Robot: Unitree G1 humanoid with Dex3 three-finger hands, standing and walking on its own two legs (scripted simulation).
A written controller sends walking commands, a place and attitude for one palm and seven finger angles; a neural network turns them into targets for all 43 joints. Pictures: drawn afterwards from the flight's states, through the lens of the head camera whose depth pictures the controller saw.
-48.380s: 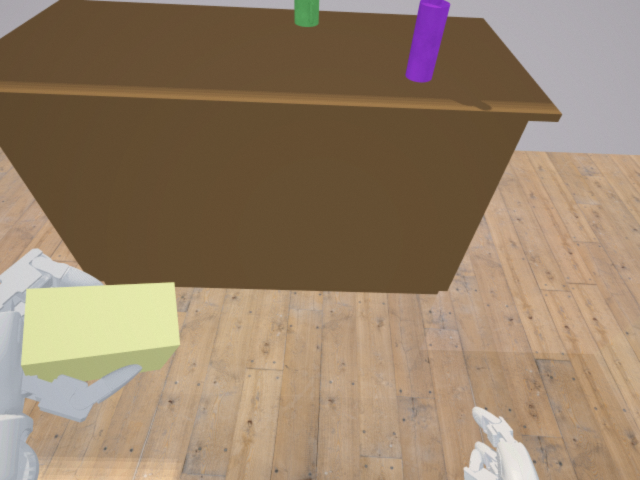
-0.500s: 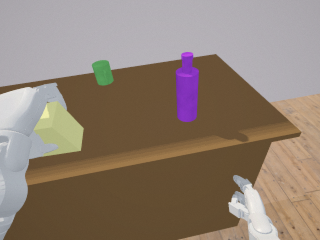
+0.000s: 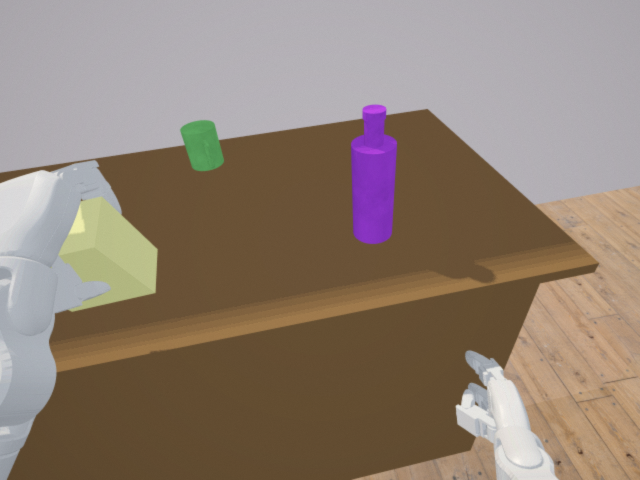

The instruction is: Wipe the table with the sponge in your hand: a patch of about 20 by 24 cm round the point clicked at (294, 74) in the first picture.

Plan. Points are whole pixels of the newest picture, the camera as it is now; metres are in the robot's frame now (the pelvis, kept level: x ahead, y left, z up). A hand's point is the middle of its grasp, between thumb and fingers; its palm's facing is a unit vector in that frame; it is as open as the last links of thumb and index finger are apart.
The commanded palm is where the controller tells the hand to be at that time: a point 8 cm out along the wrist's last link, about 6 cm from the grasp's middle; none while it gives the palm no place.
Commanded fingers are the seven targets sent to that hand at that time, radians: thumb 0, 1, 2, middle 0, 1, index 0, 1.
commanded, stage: step back with the hand held close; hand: left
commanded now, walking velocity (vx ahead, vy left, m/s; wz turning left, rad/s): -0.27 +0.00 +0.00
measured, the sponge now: (96, 265) +0.23 +0.32 +0.20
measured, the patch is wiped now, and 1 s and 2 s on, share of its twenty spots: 1.00 1.00 1.00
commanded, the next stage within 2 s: stop stepping back and stand still in 1.38 s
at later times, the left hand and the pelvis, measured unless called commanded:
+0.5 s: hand (122, 193) +0.25 +0.26 +0.29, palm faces +0.49 -0.74 -0.46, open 10.2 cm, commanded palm +0.15 +0.31 +0.28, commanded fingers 0.00 0.10 1.30 -1.20 -1.60 -1.20 -1.60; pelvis -0.01 +0.03 -0.01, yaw +0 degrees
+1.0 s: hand (18, 279) +0.13 +0.27 +0.28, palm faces +0.49 -0.82 -0.29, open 10.2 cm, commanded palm +0.05 +0.32 +0.28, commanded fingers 0.00 0.10 1.30 -1.20 -1.60 -1.20 -1.60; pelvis -0.10 +0.03 -0.01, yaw +2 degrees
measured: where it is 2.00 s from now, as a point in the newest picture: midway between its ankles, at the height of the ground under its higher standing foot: outside the picture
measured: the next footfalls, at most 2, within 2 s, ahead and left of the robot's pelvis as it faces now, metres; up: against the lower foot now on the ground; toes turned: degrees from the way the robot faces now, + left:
left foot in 0.14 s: +0.04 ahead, +0.11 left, +0.00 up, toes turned +0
right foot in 0.82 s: -0.01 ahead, -0.12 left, +0.00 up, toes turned +1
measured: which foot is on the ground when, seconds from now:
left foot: down 0.00-0.04, up 0.06-0.12, down 0.14-0.86, up 0.88-1.00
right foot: down 0.00-0.56, up 0.58-0.80, down 0.82-1.00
